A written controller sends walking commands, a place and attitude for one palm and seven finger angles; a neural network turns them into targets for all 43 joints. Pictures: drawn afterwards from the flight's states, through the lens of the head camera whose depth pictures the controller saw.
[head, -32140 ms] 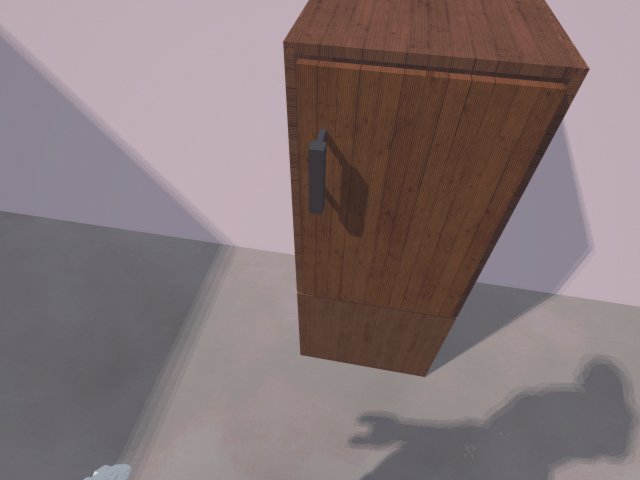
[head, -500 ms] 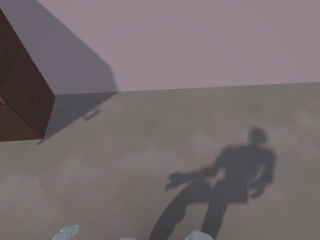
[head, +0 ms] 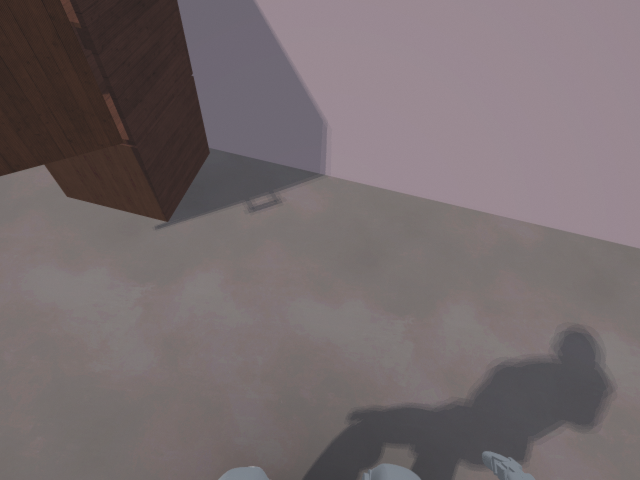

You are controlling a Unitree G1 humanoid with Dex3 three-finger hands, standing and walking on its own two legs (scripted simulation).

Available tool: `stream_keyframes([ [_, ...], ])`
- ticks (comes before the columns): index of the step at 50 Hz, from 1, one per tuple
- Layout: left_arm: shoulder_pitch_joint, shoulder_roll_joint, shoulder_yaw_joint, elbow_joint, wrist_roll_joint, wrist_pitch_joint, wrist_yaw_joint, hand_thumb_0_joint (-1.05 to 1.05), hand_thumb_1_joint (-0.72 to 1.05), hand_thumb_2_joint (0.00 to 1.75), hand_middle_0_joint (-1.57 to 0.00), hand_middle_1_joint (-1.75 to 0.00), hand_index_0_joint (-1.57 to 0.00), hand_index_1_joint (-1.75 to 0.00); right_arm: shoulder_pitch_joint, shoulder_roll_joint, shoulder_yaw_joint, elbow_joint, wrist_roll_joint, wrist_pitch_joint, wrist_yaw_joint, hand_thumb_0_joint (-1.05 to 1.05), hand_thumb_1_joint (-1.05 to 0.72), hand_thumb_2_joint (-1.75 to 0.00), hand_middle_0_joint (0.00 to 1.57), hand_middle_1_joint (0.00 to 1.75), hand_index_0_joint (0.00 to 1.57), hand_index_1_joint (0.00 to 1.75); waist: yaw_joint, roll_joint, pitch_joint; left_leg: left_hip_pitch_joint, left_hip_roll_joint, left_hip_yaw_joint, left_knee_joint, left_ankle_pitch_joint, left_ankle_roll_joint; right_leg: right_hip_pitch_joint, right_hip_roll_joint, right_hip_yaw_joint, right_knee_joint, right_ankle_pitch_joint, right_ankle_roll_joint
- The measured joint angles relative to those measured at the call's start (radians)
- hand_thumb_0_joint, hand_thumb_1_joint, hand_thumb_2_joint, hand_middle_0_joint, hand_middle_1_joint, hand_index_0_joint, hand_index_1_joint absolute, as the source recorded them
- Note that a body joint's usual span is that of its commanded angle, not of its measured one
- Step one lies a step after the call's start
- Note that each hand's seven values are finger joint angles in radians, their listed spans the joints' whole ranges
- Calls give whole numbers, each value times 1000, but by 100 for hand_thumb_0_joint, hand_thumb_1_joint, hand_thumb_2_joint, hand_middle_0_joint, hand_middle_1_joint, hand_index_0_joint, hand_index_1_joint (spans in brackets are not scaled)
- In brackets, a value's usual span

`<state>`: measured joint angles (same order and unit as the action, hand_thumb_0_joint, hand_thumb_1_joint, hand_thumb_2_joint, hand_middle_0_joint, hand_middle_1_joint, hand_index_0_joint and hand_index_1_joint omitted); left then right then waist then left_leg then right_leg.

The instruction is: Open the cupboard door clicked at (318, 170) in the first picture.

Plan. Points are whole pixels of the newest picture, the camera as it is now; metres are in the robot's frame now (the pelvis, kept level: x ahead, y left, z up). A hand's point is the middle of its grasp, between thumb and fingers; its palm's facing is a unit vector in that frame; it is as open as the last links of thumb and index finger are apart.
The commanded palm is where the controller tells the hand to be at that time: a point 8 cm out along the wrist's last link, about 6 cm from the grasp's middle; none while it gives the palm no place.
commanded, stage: turn to face it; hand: left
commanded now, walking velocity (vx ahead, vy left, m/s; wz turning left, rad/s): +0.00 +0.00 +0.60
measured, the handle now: out of the picture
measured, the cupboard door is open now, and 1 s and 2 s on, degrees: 43 43 43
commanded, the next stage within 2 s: take the last steps up to it in 0.78 s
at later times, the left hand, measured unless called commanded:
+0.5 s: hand out of the picture +0.05 +0.16 -0.14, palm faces +0.26 -0.93 -0.25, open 7.3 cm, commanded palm none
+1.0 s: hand out of the picture +0.00 +0.16 -0.15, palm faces +0.49 -0.83 -0.27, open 7.3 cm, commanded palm none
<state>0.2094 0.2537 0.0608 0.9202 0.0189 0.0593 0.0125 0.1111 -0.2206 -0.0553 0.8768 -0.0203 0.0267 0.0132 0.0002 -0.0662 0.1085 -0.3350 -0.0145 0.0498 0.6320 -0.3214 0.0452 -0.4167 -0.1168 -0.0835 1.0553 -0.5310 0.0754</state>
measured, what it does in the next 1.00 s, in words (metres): steps on the spot, turning left: right foot, then left foot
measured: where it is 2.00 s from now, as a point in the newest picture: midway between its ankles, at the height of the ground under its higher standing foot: (237, 449)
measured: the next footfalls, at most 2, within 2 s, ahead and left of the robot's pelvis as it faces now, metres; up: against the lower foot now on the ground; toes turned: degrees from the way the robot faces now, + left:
right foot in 0.30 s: +0.07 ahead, -0.16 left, +0.00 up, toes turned +8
left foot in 0.64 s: +0.03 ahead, +0.10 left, +0.00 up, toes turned +25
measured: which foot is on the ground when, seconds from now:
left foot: down 0.00-0.30, up 0.32-0.62, down 0.64-0.94, up 0.96-1.00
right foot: up 0.00-0.28, down 0.30-0.64, up 0.66-0.92, down 0.94-1.00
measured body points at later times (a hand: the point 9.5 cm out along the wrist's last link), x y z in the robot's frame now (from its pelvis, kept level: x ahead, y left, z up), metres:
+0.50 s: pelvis +0.02 -0.05 +0.01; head +0.07 -0.05 +0.46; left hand +0.04 +0.21 -0.12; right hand +0.17 -0.28 -0.14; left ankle -0.02 +0.07 -0.66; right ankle +0.03 -0.17 -0.72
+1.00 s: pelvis +0.05 -0.05 +0.00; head +0.08 -0.05 +0.45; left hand -0.03 +0.20 -0.13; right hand +0.24 -0.22 -0.15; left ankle -0.02 +0.07 -0.70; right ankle +0.09 -0.15 -0.73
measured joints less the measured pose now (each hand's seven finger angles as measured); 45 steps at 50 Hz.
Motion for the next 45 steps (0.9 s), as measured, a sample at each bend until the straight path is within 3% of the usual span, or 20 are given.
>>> stream_keyframes([
  [3, -26, 10, 8, -3, 1, 1, -4, 1, 91, 90, -20, -29, -20, -30, 16, 5, 5, 5, -2, -2, -13, 1, -91, -90, 20, 30, 20, 30, 4, 11, -5, 24, -6, -32, -64, 37, -9, -56, 20, 45, 59, 70, 7],
  [6, -46, 13, 10, -20, 0, -5, -7, 1, 91, 90, -20, -29, -20, -30, 33, 7, 8, 17, -3, -1, -15, 1, -91, -90, 20, 30, 20, 30, 2, 28, -10, 44, -8, -64, -111, 65, -11, -63, 32, 68, -3, 98, 9],
  [11, -79, 6, 4, -46, -3, -11, -7, 0, 91, 90, -20, -29, -20, -30, 61, 6, 1, 33, -8, 14, -10, 1, -91, -90, 20, 30, 20, 30, -17, 62, -18, 41, -11, -126, -118, 75, -32, -1, 61, 77, -204, 104, 2],
  [14, -86, -3, -3, -65, -6, -27, -7, 0, 91, 90, -20, -29, -20, -30, 77, -1, -8, 39, -4, 25, -8, 1, -91, -90, 20, 30, 20, 30, -27, 81, -24, 16, -20, -167, -76, 57, -53, 90, 86, 68, -401, 183, -9],
  [15, -79, -1, -6, -76, -3, -38, -6, 0, 91, 90, -20, -29, -20, -30, 87, -2, -12, 37, 0, 29, -6, 1, -91, -90, 20, 30, 20, 30, -26, 74, -34, -5, -35, -173, -44, 42, -58, 126, 79, 71, -487, 220, -25],
  [18, -76, -32, -19, -74, 5, -56, 3, 0, 91, 90, -20, -29, -20, -30, 75, -28, -29, 52, 3, 44, -2, 1, -91, -90, 20, 30, 20, 30, -31, 108, -12, -102, -36, -147, 253, -145, -72, 138, 74, 29, -458, 199, -67],
  [20, -59, -48, -26, -70, 5, -54, 8, 0, 91, 90, -20, -29, -20, -30, 66, -37, -34, 59, 2, 53, 2, 1, -91, -90, 20, 30, 20, 30, -36, 107, -5, -151, -23, -101, 426, -152, -84, 167, 59, 5, -475, 194, -73],
  [22, -42, -57, -29, -61, 5, -53, 9, 0, 91, 90, -20, -29, -20, -30, 58, -36, -34, 62, 3, 57, 8, 1, -91, -90, 20, 30, 20, 30, -39, 91, -2, -161, -3, -59, 471, -140, -96, 196, 41, -16, -504, 201, -73],
  [29, 10, -53, -30, -24, 11, -57, 0, 0, 90, 90, -21, -30, -21, -30, 15, -17, -15, 52, 10, 45, 15, 1, -91, -90, 20, 30, 19, 30, -11, 24, 10, -41, 21, 19, 139, -105, -94, 229, -18, -84, -506, 182, -53],
  [31, 32, -43, -24, -13, 5, -53, -3, 0, 90, 90, -21, -30, -21, -30, 6, -17, -7, 41, 9, 32, 15, 1, -91, -90, 20, 30, 19, 30, -5, 17, 3, 23, 19, 29, -12, 2, -78, 212, -30, -102, -451, 147, -40],
  [32, 45, -40, -21, -10, 1, -47, -5, 0, 90, 90, -21, -30, -21, -30, 6, -22, -6, 31, 5, 20, 15, 1, -91, -90, 20, 30, 19, 30, -4, 28, -8, 34, 29, 15, -55, 97, -48, 182, -27, -108, -393, 126, -31],
  [35, 35, -9, -9, 20, -2, -10, 2, 0, 90, 90, -21, -30, -21, -30, -9, -2, 3, 26, -2, 3, 0, 1, -91, -90, 20, 30, 19, 30, 11, 1, -2, 11, 15, 7, 8, 23, -19, 75, -11, -16, -148, -24, -17],
  [38, 14, 2, 0, 40, -2, 3, 0, 0, 91, 90, -20, -29, -20, -30, -2, 12, 12, 27, -7, -2, -17, 1, -91, -90, 20, 30, 20, 30, 15, 13, -6, 26, 15, -20, -31, 19, -29, 8, 21, 28, -36, 1, -16],
  [41, 2, -1, 1, 36, -3, -4, -6, 1, 91, 90, -20, -29, -20, -30, 5, 19, 20, 39, -8, 0, -23, 1, -91, -90, 20, 30, 20, 30, 18, 35, -9, 47, 19, -44, -81, 52, -36, 2, 39, 39, -88, 33, -18],
  [45, -2, -14, -6, 28, -4, -21, -9, 0, 91, 90, -20, -29, -20, -30, 17, 23, 21, 58, -7, 9, -21, 1, -91, -90, 20, 30, 20, 30, 13, 66, -23, 54, 22, -70, -93, 58, -51, 70, 64, 32, -289, 101, -24],
])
